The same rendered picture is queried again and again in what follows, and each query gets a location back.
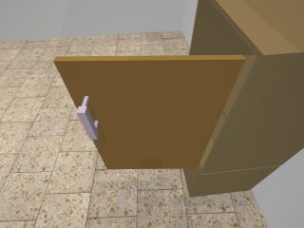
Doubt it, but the handle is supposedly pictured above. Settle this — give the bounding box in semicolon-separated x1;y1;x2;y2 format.
76;96;99;140

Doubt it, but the cupboard door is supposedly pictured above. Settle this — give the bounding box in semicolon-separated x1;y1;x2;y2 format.
53;54;246;169

